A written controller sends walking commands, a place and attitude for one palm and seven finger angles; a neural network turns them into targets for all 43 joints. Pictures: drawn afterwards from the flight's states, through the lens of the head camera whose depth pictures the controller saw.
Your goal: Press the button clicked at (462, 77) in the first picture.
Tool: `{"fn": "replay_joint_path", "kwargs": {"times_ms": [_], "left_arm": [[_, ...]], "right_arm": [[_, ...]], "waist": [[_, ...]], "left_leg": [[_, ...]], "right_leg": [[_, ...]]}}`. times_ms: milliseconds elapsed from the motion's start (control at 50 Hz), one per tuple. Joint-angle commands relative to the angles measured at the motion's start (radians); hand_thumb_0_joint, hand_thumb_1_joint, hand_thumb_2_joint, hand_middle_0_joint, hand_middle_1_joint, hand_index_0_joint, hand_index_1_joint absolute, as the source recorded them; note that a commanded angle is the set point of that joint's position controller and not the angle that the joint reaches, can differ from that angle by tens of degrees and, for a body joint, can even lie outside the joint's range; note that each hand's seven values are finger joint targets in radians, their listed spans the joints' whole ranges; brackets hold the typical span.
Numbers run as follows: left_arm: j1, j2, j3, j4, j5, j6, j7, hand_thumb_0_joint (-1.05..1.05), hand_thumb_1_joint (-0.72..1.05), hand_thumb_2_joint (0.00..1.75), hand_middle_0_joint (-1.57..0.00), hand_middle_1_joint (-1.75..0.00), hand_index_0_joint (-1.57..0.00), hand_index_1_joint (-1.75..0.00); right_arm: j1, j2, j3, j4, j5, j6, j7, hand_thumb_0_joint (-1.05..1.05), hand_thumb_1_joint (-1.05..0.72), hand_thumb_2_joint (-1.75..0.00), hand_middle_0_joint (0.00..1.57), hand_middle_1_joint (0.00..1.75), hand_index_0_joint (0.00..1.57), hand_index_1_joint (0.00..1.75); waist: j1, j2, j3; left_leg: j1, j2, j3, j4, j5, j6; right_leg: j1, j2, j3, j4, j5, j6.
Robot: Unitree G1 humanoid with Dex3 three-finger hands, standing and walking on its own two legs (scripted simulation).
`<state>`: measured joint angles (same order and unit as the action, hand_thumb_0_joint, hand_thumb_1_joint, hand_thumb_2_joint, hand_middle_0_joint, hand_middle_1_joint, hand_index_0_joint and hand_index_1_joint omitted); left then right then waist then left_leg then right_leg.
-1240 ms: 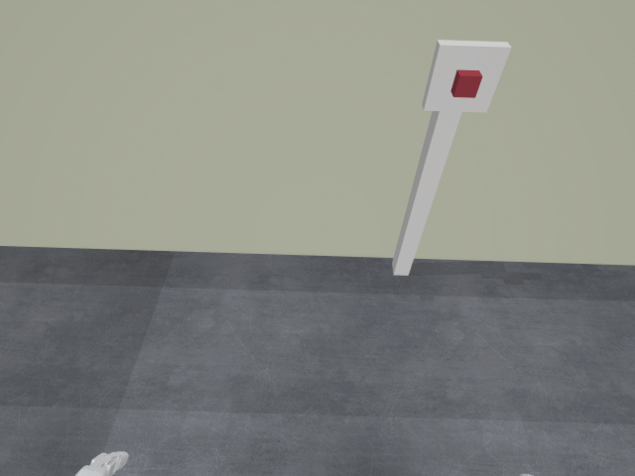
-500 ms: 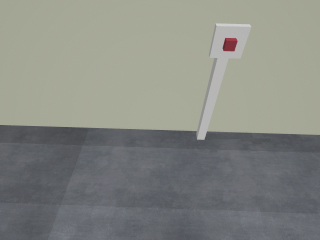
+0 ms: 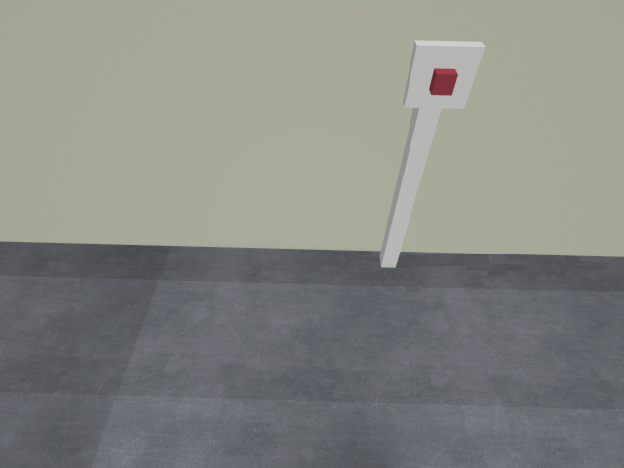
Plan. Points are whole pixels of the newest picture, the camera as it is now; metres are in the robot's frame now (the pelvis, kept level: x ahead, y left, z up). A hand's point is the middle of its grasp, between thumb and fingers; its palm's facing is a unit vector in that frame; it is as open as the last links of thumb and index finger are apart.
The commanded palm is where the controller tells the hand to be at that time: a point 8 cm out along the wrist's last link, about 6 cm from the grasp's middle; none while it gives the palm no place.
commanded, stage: look at it before walking up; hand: left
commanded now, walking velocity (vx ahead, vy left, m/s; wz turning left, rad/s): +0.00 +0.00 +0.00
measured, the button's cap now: (442, 81) +0.97 -0.27 +0.04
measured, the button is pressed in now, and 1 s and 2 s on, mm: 0 0 0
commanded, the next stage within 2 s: walk to a spot facing it in 0.40 s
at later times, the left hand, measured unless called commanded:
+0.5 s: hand out of the picture +0.08 +0.25 -0.15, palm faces -0.02 -0.94 -0.34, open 7.4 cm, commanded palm none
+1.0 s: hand out of the picture +0.05 +0.16 -0.18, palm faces -0.16 -0.94 -0.29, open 7.4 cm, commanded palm none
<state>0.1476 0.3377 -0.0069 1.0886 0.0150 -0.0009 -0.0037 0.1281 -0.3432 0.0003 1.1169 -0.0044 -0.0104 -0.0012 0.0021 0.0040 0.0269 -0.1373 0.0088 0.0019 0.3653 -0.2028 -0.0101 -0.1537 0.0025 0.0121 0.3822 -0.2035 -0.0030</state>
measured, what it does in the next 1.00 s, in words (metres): stands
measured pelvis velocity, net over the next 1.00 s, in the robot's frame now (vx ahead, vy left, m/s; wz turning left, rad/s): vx -0.02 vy -0.03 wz -0.22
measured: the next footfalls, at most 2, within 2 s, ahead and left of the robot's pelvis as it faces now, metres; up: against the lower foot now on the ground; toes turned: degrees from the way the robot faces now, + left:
left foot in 1.48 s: +0.05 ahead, +0.11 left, +0.00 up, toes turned -29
right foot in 1.92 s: -0.11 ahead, -0.10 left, +0.00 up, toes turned -51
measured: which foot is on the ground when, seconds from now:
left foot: down 0.00-0.92, up 0.94-1.00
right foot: down 0.00-1.00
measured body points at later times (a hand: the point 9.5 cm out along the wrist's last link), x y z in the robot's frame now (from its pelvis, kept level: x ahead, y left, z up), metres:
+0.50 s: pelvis +0.01 +0.00 +0.00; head +0.01 +0.00 +0.45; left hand +0.08 +0.30 -0.13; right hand +0.10 -0.30 -0.13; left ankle +0.00 +0.13 -0.75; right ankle +0.00 -0.12 -0.75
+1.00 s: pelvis -0.02 -0.03 -0.02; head +0.01 -0.07 +0.42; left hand +0.06 +0.21 -0.16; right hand +0.00 -0.29 -0.19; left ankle -0.01 +0.12 -0.70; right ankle -0.02 -0.11 -0.75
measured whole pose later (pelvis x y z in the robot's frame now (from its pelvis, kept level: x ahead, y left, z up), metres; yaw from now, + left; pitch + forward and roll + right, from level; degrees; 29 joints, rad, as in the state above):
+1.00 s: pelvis -0.02 -0.03 -0.02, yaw -12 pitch -1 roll +1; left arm 0.26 0.20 0.04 0.95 0.03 0.04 0.00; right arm 0.16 -0.24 -0.06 0.99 -0.01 0.06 -0.02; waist 0.03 0.05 0.10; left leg -0.40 0.08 0.04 1.00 -0.49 -0.05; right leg -0.32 0.04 -0.02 0.69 -0.34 -0.07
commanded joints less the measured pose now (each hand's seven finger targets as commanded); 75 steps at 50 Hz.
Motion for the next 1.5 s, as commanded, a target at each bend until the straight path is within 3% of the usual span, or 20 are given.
{"fn": "replay_joint_path", "kwargs": {"times_ms": [0,500,580,640,720,740,800,860,880,900,920,940,980,1040,1300,1400,1420,1440,1460,1480], "left_arm": [[-0.046,0.208,0.04,-0.067,-0.005,-0.028,0.014,0.0,0.9,0.9,-0.2,-0.3,-0.2,-0.3],[-0.051,0.212,0.043,-0.069,-0.004,-0.029,0.015,0.0,0.9,0.9,-0.2,-0.3,-0.2,-0.3],[0.01,0.102,0.032,-0.076,-0.003,0.009,0.021,0.0,0.9,0.9,-0.2,-0.3,-0.2,-0.3],[0.031,0.109,0.045,-0.113,0.0,0.027,0.017,0.0,0.9,0.9,-0.2,-0.3,-0.2,-0.3],[0.036,0.081,0.058,-0.163,0.002,0.042,0.005,0.0,0.9,0.9,-0.2,-0.3,-0.2,-0.3],[0.042,0.065,0.059,-0.175,0.002,0.046,0.002,0.0,0.9,0.9,-0.2,-0.3,-0.2,-0.3],[0.069,0.035,0.076,-0.203,0.003,0.054,-0.004,0.0,0.9,0.9,-0.2,-0.3,-0.2,-0.3],[0.21,0.024,0.089,-0.177,0.009,0.038,-0.012,0.0,0.9,0.9,-0.2,-0.3,-0.2,-0.3],[0.244,0.098,0.101,-0.17,0.019,0.02,-0.003,0.0,0.9,0.9,-0.2,-0.3,-0.2,-0.3],[0.243,0.179,0.113,-0.181,0.018,0.01,0.012,0.0,0.9,0.9,-0.2,-0.3,-0.2,-0.3],[0.246,0.164,0.113,-0.19,0.006,0.018,0.022,0.0,0.9,0.9,-0.2,-0.3,-0.2,-0.3],[0.199,0.129,0.114,-0.204,0.006,0.018,0.026,0.0,0.9,0.9,-0.2,-0.3,-0.2,-0.3],[0.112,0.09,0.108,-0.23,0.005,0.016,0.023,0.0,0.9,0.9,-0.2,-0.3,-0.2,-0.3],[0.128,0.067,0.105,-0.226,0.003,0.007,0.021,0.0,0.9,0.9,-0.2,-0.3,-0.2,-0.3],[0.168,0.082,0.124,-0.225,0.013,0.022,0.019,0.0,0.9,0.9,-0.2,-0.3,-0.2,-0.3],[0.066,0.097,0.127,-0.257,0.009,0.034,0.016,0.0,0.9,0.9,-0.2,-0.3,-0.2,-0.3],[0.054,0.072,0.12,-0.27,0.002,0.036,0.011,0.0,0.9,0.9,-0.2,-0.3,-0.2,-0.3],[0.065,0.012,0.11,-0.283,-0.005,0.038,0.003,0.0,0.9,0.9,-0.2,-0.3,-0.2,-0.3],[0.052,0.001,0.114,-0.296,0.002,0.04,-0.003,0.0,0.9,0.9,-0.2,-0.3,-0.2,-0.3],[0.045,0.044,0.131,-0.292,0.017,0.042,-0.008,0.0,0.9,0.9,-0.2,-0.3,-0.2,-0.3]], "right_arm": [[-0.051,-0.203,-0.035,-0.063,-0.004,-0.027,-0.013,0.0,-0.9,-0.9,0.2,0.3,0.2,0.3],[-0.058,-0.206,-0.037,-0.064,-0.003,-0.028,-0.017,0.0,-0.9,-0.9,0.2,0.3,0.2,0.3],[0.016,-0.085,-0.026,-0.069,-0.006,-0.004,-0.025,0.0,-0.9,-0.9,0.2,0.3,0.2,0.3],[0.034,-0.1,-0.044,-0.106,-0.007,0.011,-0.032,0.0,-0.9,-0.9,0.2,0.3,0.2,0.3],[0.029,-0.126,-0.07,-0.156,-0.01,0.018,-0.036,0.0,-0.9,-0.9,0.2,0.3,0.2,0.3],[0.027,-0.131,-0.077,-0.167,-0.009,0.016,-0.034,0.0,-0.9,-0.9,0.2,0.3,0.2,0.3],[-0.008,-0.117,-0.085,-0.202,-0.015,0.008,-0.034,0.0,-0.9,-0.9,0.2,0.3,0.2,0.3],[-0.052,-0.108,-0.096,-0.221,-0.016,0.018,-0.031,0.0,-0.9,-0.9,0.2,0.3,0.2,0.3],[-0.021,-0.051,-0.087,-0.228,-0.009,0.029,-0.026,0.0,-0.9,-0.9,0.2,0.3,0.2,0.3],[-0.021,0.016,-0.075,-0.271,-0.007,0.032,-0.022,0.0,-0.9,-0.9,0.2,0.3,0.2,0.3],[-0.026,-0.014,-0.079,-0.268,-0.005,0.038,-0.027,0.0,-0.9,-0.9,0.2,0.3,0.2,0.3],[-0.033,-0.014,-0.084,-0.263,-0.005,0.037,-0.023,0.0,-0.9,-0.9,0.2,0.3,0.2,0.3],[-0.029,-0.017,-0.085,-0.241,-0.009,0.032,-0.02,0.0,-0.9,-0.9,0.2,0.3,0.2,0.3],[0.009,0.012,-0.084,-0.221,-0.011,0.033,-0.019,0.0,-0.9,-0.9,0.2,0.3,0.2,0.3],[-0.042,0.02,-0.078,-0.278,-0.002,0.025,-0.035,0.0,-0.9,-0.9,0.2,0.3,0.2,0.3],[0.114,0.018,-0.078,-0.254,0.01,0.007,-0.043,0.0,-0.9,-0.9,0.2,0.3,0.2,0.3],[0.149,-0.013,-0.084,-0.247,0.009,-0.001,-0.05,0.0,-0.9,-0.9,0.2,0.3,0.2,0.3],[0.145,-0.086,-0.097,-0.257,0.0,-0.005,-0.052,0.0,-0.9,-0.9,0.2,0.3,0.2,0.3],[0.112,-0.14,-0.107,-0.285,-0.007,0.002,-0.048,0.0,-0.9,-0.9,0.2,0.3,0.2,0.3],[0.059,-0.121,-0.094,-0.308,-0.012,0.006,-0.046,0.0,-0.9,-0.9,0.2,0.3,0.2,0.3]], "waist": [[-0.001,-0.01,-0.057],[-0.001,-0.013,-0.061],[-0.007,-0.018,-0.048],[-0.01,-0.004,-0.043],[-0.011,0.102,-0.021],[-0.008,0.157,-0.018],[0.013,0.185,-0.017],[0.083,0.086,-0.063],[0.089,-0.174,-0.046],[0.068,-0.388,-0.006],[0.074,-0.27,-0.03],[0.054,-0.222,-0.009],[0.028,-0.159,0.013],[0.015,-0.088,-0.06],[0.053,-0.137,-0.09],[-0.018,-0.153,-0.141],[-0.039,-0.097,-0.14],[-0.044,0.13,-0.133],[-0.036,0.29,-0.061],[-0.017,0.178,-0.004]], "left_leg": [[0.011,0.11,-0.093,-0.052,0.118,0.035],[0.045,0.119,-0.081,-0.056,0.188,0.03],[0.048,0.128,-0.017,0.02,0.203,0.009],[0.04,0.146,0.0,0.061,0.169,0.014],[0.013,0.244,-0.057,0.013,0.12,0.069],[-0.01,0.309,-0.092,-0.021,0.165,0.115],[-0.054,0.379,-0.066,-0.005,0.321,0.182],[-0.124,0.283,0.083,0.253,0.204,0.065],[-0.244,0.155,0.146,0.493,-0.081,-0.014],[-0.453,0.024,0.105,0.713,-0.408,-0.056],[-0.419,0.049,-0.018,0.777,-0.376,-0.037],[-0.42,0.069,-0.022,0.791,-0.312,-0.032],[-0.419,0.084,-0.036,0.81,-0.21,-0.043],[-0.395,0.066,-0.022,0.753,-0.146,-0.058],[-0.317,0.015,-0.04,0.446,-0.224,-0.053],[-0.031,-0.018,-0.017,0.091,-0.092,-0.02],[0.124,0.038,-0.058,0.008,-0.054,0.003],[0.218,0.237,-0.265,-0.109,-0.141,0.056],[0.092,0.446,-0.424,-0.17,-0.121,0.123],[-0.073,0.465,-0.41,-0.175,-0.09,0.168]], "right_leg": [[0.001,-0.124,0.107,-0.066,0.115,-0.031],[0.023,-0.121,0.106,-0.063,0.214,-0.031],[-0.04,-0.111,0.124,0.011,0.294,-0.02],[-0.103,-0.092,0.141,0.074,0.293,-0.025],[-0.211,-0.016,0.085,0.265,0.134,-0.003],[-0.228,0.004,0.041,0.386,-0.074,0.008],[-0.23,-0.039,0.026,0.54,-0.323,0.016],[-0.033,-0.044,-0.029,0.216,-0.055,0.015],[0.014,-0.154,0.165,-0.005,0.158,-0.011],[0.002,-0.36,0.549,-0.087,0.426,-0.106],[-0.02,-0.368,0.496,-0.096,0.34,-0.179],[-0.063,-0.319,0.461,-0.106,0.219,-0.188],[-0.101,-0.263,0.425,-0.097,0.106,-0.188],[-0.031,-0.206,0.352,-0.057,0.21,-0.161],[0.006,-0.169,0.504,-0.05,0.233,-0.19],[-0.128,-0.104,0.489,0.013,0.219,-0.111],[-0.271,-0.04,0.432,0.071,0.099,-0.062],[-0.452,0.085,0.29,0.236,-0.121,-0.012],[-0.516,0.123,0.113,0.506,-0.345,0.039],[-0.464,0.061,0.118,0.682,-0.315,0.057]]}}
